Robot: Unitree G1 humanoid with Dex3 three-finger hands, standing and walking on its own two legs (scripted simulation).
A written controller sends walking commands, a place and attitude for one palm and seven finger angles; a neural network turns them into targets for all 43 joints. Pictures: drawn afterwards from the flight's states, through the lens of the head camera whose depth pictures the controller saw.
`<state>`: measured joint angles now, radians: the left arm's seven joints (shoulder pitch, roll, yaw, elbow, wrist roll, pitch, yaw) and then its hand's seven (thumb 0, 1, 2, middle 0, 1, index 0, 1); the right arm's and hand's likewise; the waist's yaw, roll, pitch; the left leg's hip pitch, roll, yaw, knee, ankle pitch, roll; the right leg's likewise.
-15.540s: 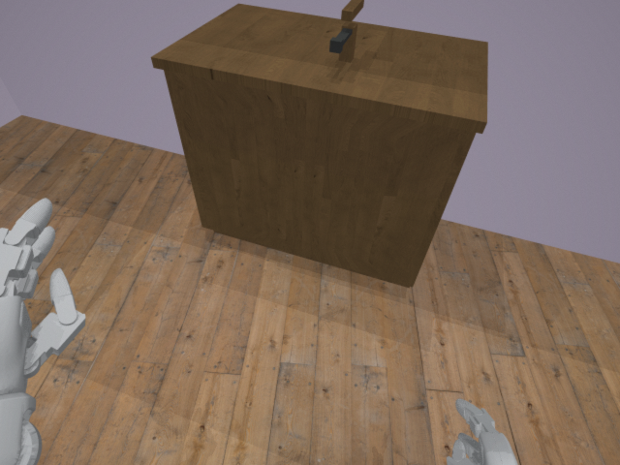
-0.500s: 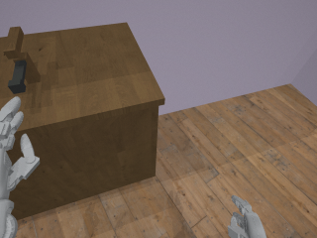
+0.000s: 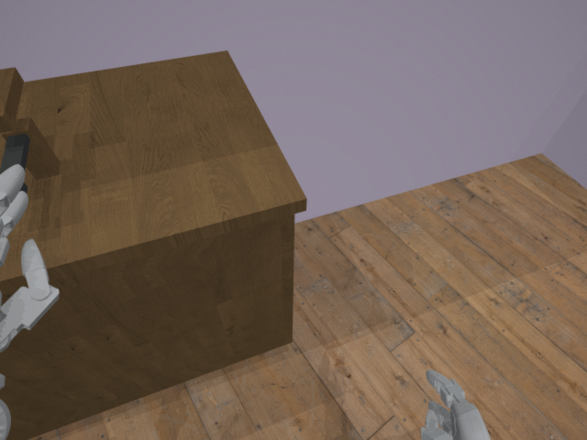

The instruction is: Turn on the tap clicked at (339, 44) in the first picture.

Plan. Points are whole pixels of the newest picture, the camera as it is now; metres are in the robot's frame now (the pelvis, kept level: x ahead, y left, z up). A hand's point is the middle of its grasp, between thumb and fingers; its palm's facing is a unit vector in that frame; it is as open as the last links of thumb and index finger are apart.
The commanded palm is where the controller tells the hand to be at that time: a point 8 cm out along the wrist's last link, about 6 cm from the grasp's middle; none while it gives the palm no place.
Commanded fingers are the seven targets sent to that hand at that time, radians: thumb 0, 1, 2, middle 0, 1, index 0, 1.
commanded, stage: shuffle to correct the standing spot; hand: left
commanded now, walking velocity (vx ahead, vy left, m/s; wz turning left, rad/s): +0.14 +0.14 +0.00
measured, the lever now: (9, 188) +0.40 +0.40 +0.13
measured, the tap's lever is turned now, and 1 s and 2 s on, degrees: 0 0 0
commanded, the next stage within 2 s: come to a stop and stand still in 0.18 s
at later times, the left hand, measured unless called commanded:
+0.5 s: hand (12, 219) +0.30 +0.31 +0.19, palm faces +0.42 -0.80 -0.42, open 7.4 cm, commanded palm +0.23 +0.34 +0.19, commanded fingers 0.00 0.90 0.90 -0.20 -0.30 -0.20 -0.30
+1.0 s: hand out of the picture +0.31 +0.36 +0.20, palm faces +0.46 -0.76 -0.46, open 7.4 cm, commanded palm +0.23 +0.35 +0.19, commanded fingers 0.00 0.90 0.90 -0.20 -0.30 -0.20 -0.30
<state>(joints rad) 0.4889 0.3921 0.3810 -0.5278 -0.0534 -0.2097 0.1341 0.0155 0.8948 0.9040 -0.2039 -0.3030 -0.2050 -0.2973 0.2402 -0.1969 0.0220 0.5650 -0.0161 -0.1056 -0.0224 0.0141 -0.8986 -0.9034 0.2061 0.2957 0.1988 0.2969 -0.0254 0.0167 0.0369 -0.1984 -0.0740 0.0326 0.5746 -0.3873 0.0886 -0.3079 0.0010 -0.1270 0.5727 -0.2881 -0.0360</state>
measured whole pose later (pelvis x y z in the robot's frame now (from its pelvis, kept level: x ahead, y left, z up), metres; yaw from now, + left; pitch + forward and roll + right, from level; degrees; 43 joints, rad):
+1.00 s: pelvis +0.07 +0.07 +0.02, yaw +1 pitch +1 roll -2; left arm 0.22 0.50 0.43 -0.37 -0.03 -0.16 0.08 0.02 0.89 0.90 -0.21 -0.30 -0.21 -0.30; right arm 0.19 -0.21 0.00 0.56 0.01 -0.09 -0.06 0.01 -0.90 -0.90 0.20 0.30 0.20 0.30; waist 0.06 -0.01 0.05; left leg -0.31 0.05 0.06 0.44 -0.15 0.01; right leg -0.19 0.03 -0.04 0.37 -0.20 -0.02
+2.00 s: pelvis +0.09 +0.10 +0.01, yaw +1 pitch -1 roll -2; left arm 0.41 0.37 0.36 -0.48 -0.04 -0.19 0.10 0.01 0.89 0.90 -0.21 -0.30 -0.21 -0.30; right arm 0.19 -0.19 0.02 0.58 0.01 -0.11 -0.02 0.01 -0.90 -0.90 0.21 0.30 0.20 0.30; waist 0.03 -0.02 0.06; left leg -0.26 -0.01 0.07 0.48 -0.22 0.06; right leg -0.14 -0.01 0.00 0.40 -0.25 0.03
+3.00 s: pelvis +0.09 +0.04 -0.01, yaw +3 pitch +0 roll +0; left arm 0.36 0.37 0.38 -0.43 -0.19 0.05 0.06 0.02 0.90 0.90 -0.20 -0.30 -0.21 -0.30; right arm 0.22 -0.25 0.02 0.65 0.03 -0.16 -0.08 0.02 -0.90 -0.90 0.21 0.30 0.20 0.30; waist 0.07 0.05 -0.05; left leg -0.38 0.01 -0.02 0.69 -0.31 -0.02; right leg -0.28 0.03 -0.06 0.69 -0.41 -0.05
